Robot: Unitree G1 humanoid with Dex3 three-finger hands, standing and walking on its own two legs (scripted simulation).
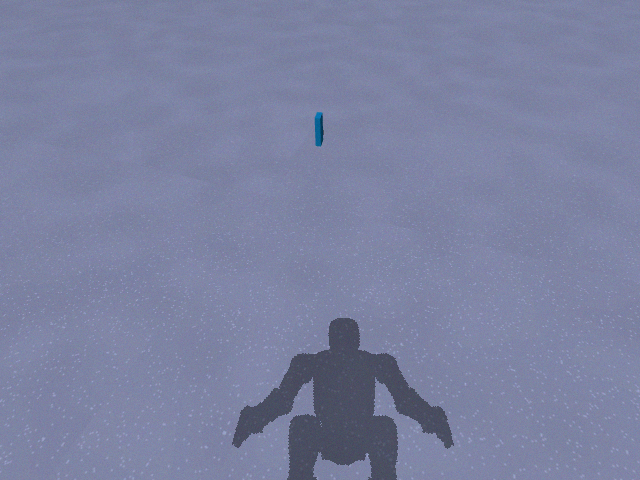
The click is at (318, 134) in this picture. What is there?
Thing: carton on end
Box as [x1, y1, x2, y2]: [315, 112, 322, 145]
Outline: 317,112 315,116 315,140 316,145 320,145 322,141 322,112
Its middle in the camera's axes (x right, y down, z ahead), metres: -0.02 -0.65 +2.26
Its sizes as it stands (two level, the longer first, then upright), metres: 0.071 0.032 0.179
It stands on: the floor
